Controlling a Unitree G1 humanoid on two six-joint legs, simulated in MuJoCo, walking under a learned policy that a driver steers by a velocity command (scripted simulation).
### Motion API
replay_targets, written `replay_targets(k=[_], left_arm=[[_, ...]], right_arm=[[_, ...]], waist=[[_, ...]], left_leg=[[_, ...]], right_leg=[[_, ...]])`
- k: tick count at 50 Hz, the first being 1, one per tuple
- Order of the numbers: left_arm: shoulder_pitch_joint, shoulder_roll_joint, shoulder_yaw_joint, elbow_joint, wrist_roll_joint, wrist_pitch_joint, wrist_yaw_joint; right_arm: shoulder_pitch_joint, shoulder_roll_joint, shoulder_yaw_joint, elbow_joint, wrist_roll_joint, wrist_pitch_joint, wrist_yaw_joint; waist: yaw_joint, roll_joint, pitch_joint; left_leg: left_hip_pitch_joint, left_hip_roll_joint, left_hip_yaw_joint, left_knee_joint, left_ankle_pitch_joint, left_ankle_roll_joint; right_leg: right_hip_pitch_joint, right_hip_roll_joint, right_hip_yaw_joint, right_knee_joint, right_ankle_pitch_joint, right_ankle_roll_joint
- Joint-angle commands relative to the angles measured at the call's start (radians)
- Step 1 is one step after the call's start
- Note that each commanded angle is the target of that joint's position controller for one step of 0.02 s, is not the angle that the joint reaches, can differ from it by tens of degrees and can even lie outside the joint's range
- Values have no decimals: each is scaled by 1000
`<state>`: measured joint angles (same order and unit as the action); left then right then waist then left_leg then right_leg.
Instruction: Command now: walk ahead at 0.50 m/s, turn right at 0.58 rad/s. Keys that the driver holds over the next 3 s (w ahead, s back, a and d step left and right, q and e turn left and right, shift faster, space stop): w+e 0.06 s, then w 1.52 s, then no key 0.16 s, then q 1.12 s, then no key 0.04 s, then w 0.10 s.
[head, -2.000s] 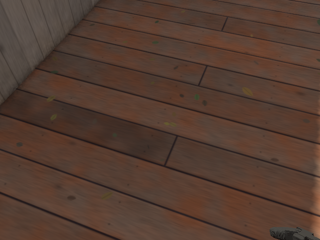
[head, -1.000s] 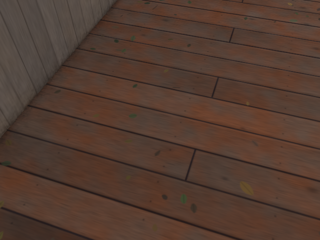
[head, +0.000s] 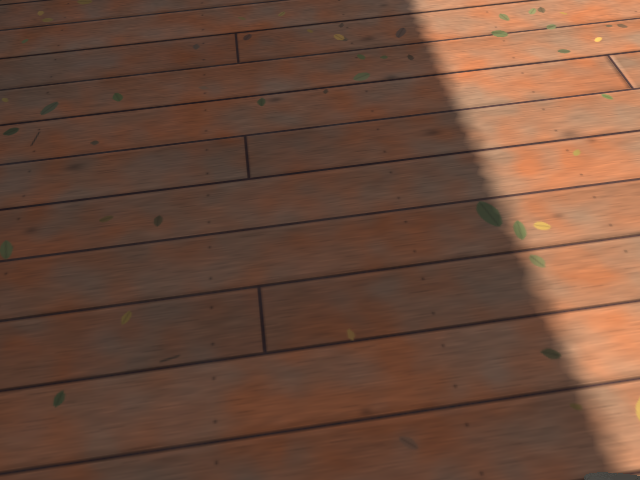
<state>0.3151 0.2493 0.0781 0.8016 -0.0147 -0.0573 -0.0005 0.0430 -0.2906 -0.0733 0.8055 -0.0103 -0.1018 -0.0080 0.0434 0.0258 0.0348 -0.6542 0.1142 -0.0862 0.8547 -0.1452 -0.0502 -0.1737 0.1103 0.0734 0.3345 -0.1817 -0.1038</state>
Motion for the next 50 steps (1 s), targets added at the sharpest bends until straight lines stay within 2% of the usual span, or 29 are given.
replay_targets(k=[1,4,7,9,10,11,12,13,14,15,16,18,20,23,27,30,33,34,35,36,37,38,39,40,41,42,44,46,50], left_arm=[[-9,181,46,-71,-5,-9,17],[33,175,45,-53,-8,-5,15],[62,154,39,-36,-5,0,22],[53,158,39,-36,1,6,24],[44,140,31,-43,4,7,22],[35,107,15,-61,14,5,18],[185,48,-2,-62,-9,-8,17],[193,90,-3,-52,-20,-16,17],[84,164,14,-67,-27,-19,15],[-5,165,13,-89,-17,-19,15],[-54,155,13,-104,0,-21,14],[-33,126,14,-101,5,-17,10],[-30,94,6,-101,6,-13,9],[-119,76,-5,-132,12,-16,10],[-244,52,-18,-159,6,-25,-4],[-330,55,-21,-187,-4,-30,-19],[-369,74,-17,-212,-7,-38,-35],[-346,89,-12,-209,-6,-41,-38],[-283,111,-1,-194,-2,-43,-37],[-148,152,21,-152,3,-42,-31],[35,212,43,-112,14,-39,-21],[132,318,66,-91,25,-31,-15],[159,239,45,-82,11,-24,-17],[81,194,26,-88,7,-23,-16],[11,166,16,-98,8,-21,-16],[-47,139,7,-101,13,-22,-20],[-103,115,0,-101,22,-32,-26],[-100,133,6,-85,16,-46,-26],[-51,160,14,-45,13,-46,-10]], right_arm=[[-79,-36,-1,-72,2,-8,6],[-133,-52,0,-100,17,-16,18],[-121,-86,-6,-104,16,-33,35],[-51,-106,-15,-89,13,-43,37],[45,-134,-29,-61,5,-48,34],[194,-178,-42,-41,-10,-51,30],[339,-267,-69,-2,-17,-39,30],[368,-202,-55,21,15,-33,42],[304,-133,-34,6,29,-29,41],[232,-108,-23,-12,18,-19,38],[185,-87,-13,-15,8,-12,38],[160,-61,0,-13,-3,-15,35],[183,-81,-4,2,7,-20,32],[218,-124,-14,21,15,-16,21],[281,-138,-13,46,28,-1,14],[343,-144,-11,73,32,12,14],[362,-159,-15,90,35,31,10],[356,-168,-18,91,35,36,7],[337,-179,-21,88,37,41,5],[325,-170,-16,84,37,44,3],[310,-135,0,60,21,41,1],[413,-23,37,32,9,18,7],[397,-72,28,50,22,-5,16],[307,-143,7,22,48,-15,22],[244,-137,8,8,50,-17,22],[217,-125,6,5,35,-12,19],[253,-93,5,17,25,14,16],[254,-64,10,14,19,31,12],[122,-49,16,-27,10,29,15]], waist=[[3,-93,-28],[29,-117,-26],[24,-135,-30],[-18,-162,-41],[-64,-154,-95],[-132,-93,-226],[-106,183,-374],[-118,258,-363],[-133,137,-203],[-119,53,-117],[-96,25,-47],[-53,67,-36],[-47,75,-40],[-65,43,-30],[-110,43,-10],[-141,45,13],[-129,58,23],[-108,68,9],[-63,76,-30],[6,61,-115],[83,16,-253],[56,-232,-399],[76,-260,-455],[67,-193,-279],[40,-132,-180],[9,-93,-105],[-52,-122,-65],[-72,-115,-52],[-44,-82,-13]], left_leg=[[101,-68,50,-216,198,-14],[141,-91,41,-315,258,-2],[146,-84,27,-366,195,34],[225,-99,55,-396,118,73],[361,-107,68,-416,115,105],[605,13,-48,-374,129,167],[978,225,-467,-422,-42,338],[1016,282,-721,-560,-298,363],[892,252,-610,-578,-405,314],[752,211,-475,-592,-344,279],[625,173,-383,-621,-242,275],[517,115,-269,-661,-93,259],[497,103,-198,-691,13,276],[516,100,-120,-719,140,283],[526,58,-14,-717,188,245],[584,87,-17,-693,184,241],[681,134,-35,-636,259,225],[701,141,-34,-602,331,214],[703,130,-13,-526,484,200],[667,87,27,-376,604,176],[496,42,64,-130,469,141],[79,-121,116,268,-40,68],[-58,-136,-13,405,-435,72],[-145,-75,-12,457,-382,83],[-133,-28,18,417,-289,86],[-97,-1,31,351,-227,78],[18,32,25,277,-154,64],[29,35,33,224,-101,45],[-11,30,42,-20,120,28]], right_leg=[[-81,-191,150,-106,194,-128],[-46,-217,195,-77,119,-109],[68,-272,255,0,123,-98],[106,-280,271,70,240,-79],[102,-233,243,177,360,-57],[-2,-177,188,414,292,-23],[-355,-29,74,783,-44,64],[-537,-28,111,921,-398,70],[-615,-82,128,984,-331,62],[-603,-128,79,965,-253,57],[-582,-162,54,898,-196,56],[-487,-211,37,799,-132,57],[-481,-223,10,731,-99,71],[-518,-235,-11,560,36,97],[-450,-200,-54,322,226,107],[-439,-178,-68,239,244,102],[-439,-161,-70,180,150,69],[-395,-149,-76,162,117,55],[-291,-124,-99,137,104,35],[-92,-103,-118,113,130,4],[209,-217,-4,169,178,-54],[598,-476,434,135,79,-211],[614,-519,649,12,-33,-247],[481,-477,503,-10,-72,-196],[329,-429,374,-36,-36,-163],[190,-387,289,-77,23,-147],[29,-340,197,-150,90,-135],[-24,-332,136,-187,163,-151],[-15,-304,38,-213,214,-132]])
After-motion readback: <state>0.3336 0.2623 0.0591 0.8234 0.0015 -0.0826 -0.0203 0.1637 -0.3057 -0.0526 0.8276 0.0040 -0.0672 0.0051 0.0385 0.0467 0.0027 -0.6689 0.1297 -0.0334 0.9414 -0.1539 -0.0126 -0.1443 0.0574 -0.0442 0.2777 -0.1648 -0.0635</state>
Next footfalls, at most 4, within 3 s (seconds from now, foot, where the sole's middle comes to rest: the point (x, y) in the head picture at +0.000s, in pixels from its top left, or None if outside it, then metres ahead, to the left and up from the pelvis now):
0.22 left None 0.32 0.15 -0.78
0.74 right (425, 433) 0.57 -0.14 -0.78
1.24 left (332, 302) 0.89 0.07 -0.78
1.76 right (437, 226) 1.14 -0.20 -0.78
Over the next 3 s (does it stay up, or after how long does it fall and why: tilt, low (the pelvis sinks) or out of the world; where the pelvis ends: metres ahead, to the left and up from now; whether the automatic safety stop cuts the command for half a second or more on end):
stays up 1.08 -0.07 0.00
